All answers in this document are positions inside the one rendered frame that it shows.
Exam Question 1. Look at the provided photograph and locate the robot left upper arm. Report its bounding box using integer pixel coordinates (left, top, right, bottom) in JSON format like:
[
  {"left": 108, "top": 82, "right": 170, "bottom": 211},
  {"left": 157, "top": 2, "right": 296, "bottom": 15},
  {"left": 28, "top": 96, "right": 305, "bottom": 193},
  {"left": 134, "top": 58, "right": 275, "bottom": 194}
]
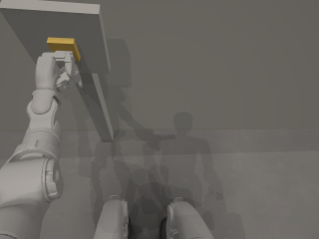
[{"left": 0, "top": 157, "right": 64, "bottom": 239}]

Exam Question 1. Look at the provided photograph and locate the left robot forearm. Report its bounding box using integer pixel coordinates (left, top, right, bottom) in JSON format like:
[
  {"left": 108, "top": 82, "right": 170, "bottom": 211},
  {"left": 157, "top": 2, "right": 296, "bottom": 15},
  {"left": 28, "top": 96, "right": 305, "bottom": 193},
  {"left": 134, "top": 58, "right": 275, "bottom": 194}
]
[{"left": 0, "top": 89, "right": 63, "bottom": 171}]

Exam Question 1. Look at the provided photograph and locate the left robot thigh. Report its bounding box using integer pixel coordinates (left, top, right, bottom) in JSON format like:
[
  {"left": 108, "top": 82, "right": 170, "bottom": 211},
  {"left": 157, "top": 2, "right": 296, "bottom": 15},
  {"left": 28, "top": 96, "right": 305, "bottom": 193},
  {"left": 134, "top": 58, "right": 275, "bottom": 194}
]
[{"left": 93, "top": 199, "right": 129, "bottom": 239}]

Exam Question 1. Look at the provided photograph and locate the robot left hand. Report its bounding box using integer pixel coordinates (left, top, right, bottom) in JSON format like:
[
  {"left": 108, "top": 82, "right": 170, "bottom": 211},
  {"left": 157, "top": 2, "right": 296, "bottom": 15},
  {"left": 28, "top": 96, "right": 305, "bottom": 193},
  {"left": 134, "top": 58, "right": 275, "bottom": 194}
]
[{"left": 35, "top": 51, "right": 83, "bottom": 96}]

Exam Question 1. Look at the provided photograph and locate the panel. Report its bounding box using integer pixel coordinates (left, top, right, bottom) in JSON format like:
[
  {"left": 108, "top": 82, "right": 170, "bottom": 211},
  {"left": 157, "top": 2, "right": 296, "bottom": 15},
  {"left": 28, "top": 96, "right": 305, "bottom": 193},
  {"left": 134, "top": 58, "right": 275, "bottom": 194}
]
[{"left": 0, "top": 0, "right": 114, "bottom": 142}]

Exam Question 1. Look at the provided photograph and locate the button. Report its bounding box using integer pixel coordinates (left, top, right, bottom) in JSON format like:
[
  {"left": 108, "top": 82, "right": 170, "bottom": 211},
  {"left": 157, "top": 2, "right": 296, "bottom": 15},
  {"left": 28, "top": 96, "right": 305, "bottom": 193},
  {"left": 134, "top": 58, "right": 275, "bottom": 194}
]
[{"left": 47, "top": 37, "right": 81, "bottom": 62}]

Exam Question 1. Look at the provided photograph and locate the right robot thigh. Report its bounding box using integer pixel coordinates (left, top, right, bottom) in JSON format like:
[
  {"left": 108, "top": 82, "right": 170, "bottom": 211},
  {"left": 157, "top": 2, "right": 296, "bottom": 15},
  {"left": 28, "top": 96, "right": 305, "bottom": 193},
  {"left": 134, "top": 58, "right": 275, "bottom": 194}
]
[{"left": 166, "top": 201, "right": 214, "bottom": 239}]

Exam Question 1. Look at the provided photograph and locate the robot thigh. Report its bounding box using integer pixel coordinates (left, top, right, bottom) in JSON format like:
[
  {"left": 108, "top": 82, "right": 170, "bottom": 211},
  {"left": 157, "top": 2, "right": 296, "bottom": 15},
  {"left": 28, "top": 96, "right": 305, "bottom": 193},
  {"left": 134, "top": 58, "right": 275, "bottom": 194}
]
[
  {"left": 166, "top": 201, "right": 214, "bottom": 239},
  {"left": 93, "top": 199, "right": 129, "bottom": 239}
]

